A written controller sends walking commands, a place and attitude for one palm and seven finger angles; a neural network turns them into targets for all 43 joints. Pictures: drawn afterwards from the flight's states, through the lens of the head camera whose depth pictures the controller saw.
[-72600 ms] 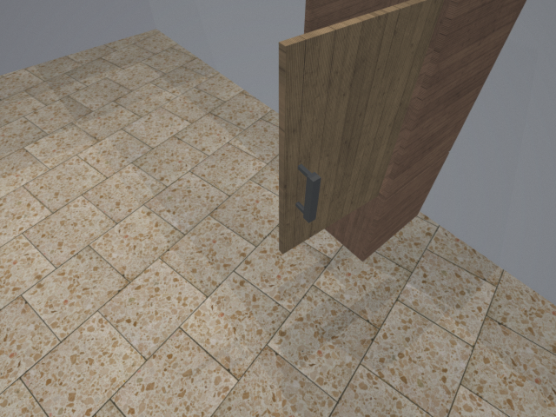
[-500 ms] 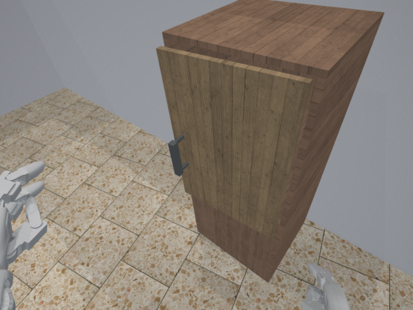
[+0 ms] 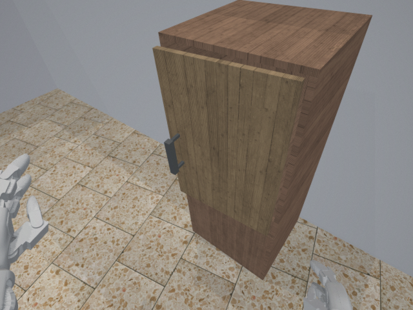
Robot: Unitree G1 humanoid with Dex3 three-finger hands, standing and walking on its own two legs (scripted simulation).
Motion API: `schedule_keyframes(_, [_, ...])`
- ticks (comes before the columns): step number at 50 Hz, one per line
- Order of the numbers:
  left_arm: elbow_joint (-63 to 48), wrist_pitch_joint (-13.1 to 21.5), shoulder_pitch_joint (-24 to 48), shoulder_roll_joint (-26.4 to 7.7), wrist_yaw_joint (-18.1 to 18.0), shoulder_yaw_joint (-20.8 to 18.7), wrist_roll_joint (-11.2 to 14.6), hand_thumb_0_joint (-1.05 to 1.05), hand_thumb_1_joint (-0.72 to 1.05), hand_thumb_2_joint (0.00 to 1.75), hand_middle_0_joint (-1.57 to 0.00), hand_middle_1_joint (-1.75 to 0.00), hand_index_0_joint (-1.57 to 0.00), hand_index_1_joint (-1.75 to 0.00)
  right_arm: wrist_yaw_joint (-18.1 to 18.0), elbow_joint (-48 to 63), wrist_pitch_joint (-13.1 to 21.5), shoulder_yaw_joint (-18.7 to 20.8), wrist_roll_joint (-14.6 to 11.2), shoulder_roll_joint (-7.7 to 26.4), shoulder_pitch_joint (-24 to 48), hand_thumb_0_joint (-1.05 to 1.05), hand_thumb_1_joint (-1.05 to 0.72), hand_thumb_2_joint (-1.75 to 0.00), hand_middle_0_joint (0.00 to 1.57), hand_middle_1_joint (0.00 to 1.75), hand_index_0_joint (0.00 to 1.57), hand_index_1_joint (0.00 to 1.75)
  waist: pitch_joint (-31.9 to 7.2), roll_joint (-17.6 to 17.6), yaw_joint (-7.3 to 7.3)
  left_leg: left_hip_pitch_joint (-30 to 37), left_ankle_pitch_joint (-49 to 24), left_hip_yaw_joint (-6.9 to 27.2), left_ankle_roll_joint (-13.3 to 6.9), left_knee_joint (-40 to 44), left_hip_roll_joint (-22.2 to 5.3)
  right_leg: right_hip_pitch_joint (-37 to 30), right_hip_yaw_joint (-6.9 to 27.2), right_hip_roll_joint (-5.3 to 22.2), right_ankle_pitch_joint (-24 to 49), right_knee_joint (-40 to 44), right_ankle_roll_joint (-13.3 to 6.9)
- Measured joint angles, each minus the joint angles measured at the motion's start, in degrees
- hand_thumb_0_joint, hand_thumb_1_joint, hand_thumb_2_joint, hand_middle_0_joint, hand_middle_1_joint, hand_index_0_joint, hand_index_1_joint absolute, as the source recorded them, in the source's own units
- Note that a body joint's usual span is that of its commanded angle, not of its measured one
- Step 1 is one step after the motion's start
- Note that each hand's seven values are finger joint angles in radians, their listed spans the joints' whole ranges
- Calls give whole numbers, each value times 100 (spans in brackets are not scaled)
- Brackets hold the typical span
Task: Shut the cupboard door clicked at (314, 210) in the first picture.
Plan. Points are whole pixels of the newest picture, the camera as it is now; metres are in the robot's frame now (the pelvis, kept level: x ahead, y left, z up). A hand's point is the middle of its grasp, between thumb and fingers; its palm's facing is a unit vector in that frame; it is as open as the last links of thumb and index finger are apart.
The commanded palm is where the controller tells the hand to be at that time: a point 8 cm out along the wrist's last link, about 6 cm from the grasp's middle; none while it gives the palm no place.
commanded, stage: step back with the hand held close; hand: left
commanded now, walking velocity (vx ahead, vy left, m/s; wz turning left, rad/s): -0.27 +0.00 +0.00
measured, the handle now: (175, 154) +0.61 +0.19 -0.09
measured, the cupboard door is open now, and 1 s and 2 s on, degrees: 4 4 4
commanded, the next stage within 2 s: stop stepping back and stand still in 1.46 s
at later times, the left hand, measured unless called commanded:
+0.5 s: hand (6, 249) +0.15 +0.30 +0.16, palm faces +0.40 -0.77 -0.50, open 7.4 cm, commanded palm +0.09 +0.33 +0.17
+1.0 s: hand out of the picture +0.08 +0.30 +0.16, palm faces +0.46 -0.77 -0.45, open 7.4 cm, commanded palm +0.01 +0.34 +0.17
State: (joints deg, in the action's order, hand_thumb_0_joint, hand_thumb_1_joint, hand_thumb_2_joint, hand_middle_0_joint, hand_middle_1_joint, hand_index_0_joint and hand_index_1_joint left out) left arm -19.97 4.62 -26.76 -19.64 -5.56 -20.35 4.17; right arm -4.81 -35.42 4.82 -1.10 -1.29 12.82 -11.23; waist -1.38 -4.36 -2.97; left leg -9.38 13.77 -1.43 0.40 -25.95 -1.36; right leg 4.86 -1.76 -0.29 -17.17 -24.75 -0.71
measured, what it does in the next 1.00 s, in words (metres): shifts its weight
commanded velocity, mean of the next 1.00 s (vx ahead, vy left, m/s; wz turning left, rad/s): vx -0.31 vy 0.00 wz -0.02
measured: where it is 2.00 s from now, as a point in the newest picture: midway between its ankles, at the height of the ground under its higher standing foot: outside the picture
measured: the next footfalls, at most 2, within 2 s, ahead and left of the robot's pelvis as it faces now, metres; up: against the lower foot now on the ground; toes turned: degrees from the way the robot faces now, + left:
right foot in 1.10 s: -0.12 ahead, -0.10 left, +0.00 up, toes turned +9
right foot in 1.54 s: -0.19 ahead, -0.08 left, +0.00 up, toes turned +3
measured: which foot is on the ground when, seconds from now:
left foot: down 0.00-1.00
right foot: down 0.00-0.98, up 1.00-1.00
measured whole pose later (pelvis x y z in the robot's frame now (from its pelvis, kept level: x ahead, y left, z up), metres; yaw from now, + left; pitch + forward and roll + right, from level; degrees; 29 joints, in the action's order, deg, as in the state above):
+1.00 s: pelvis -0.12 +0.03 -0.02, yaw +2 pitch +0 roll -3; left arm -28.1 14.6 -29.7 -24.6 -9.5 -24.6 1.9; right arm -5.2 -34.9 4.4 -0.2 -0.5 13.0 -12.6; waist 0.5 -1.4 1.1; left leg -28.0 9.7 0.0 -2.5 -34.5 -1.2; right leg 22.3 -0.6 -1.8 -14.6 -33.8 1.1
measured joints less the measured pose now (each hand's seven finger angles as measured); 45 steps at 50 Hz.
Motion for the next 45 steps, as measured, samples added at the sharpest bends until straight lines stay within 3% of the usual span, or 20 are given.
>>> schedule_keyframes(6, [1, 305, -123, -113, -30, -152, -53, 1, 89, 90, -21, -30, -21, -30, 23, 46, -287, 66, 17, 115, 83, 1, -90, -90, 20, 30, 20, 30, -31, -75, 167, -521, 65, 85, -42, -324, -14, 364, -80, -16, 71, -41, 49])
schedule_keyframes(19, [-455, 306, -455, -510, -150, -323, -8, 1, 89, 90, -21, -30, -21, -30, -83, 369, -692, 119, -27, 77, 75, 1, -90, -90, 20, 30, 20, 30, 88, 107, 278, -823, -203, -155, -235, -259, 144, 876, 143, 167, 238, -298, 232])
schedule_keyframes(37, [-574, 805, -288, -328, -281, -465, -287, 1, 89, 90, -21, -30, -21, -30, -70, 237, -145, 44, 48, 27, -221, 1, -90, -90, 20, 30, 20, 30, 155, 263, 303, -1611, -193, 113, -283, -972, 49, 1464, 20, -32, 392, -826, 166])
schedule_keyframes(45, [-775, 929, -306, -295, -398, -342, -211, 1, 89, 90, -21, -30, -21, -30, 20, 19, -65, 88, 111, 35, -170, 1, -90, -90, 20, 30, 20, 30, 131, 351, 264, -1817, 191, 109, -156, -1060, 79, 1642, 53, -13, 583, -768, 131])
